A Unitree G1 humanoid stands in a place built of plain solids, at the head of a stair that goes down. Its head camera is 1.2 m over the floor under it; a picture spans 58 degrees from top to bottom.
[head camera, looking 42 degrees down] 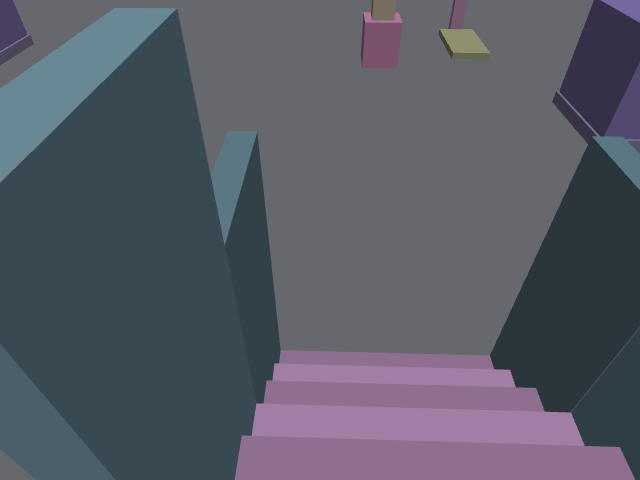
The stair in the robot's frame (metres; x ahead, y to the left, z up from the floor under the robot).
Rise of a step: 0.18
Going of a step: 0.20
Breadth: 1.20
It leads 2 degrees to the right of straight ahead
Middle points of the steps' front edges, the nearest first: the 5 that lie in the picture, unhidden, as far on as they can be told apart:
0.59 -0.34 -0.18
0.79 -0.35 -0.37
0.99 -0.35 -0.55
1.20 -0.36 -0.73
1.40 -0.37 -0.92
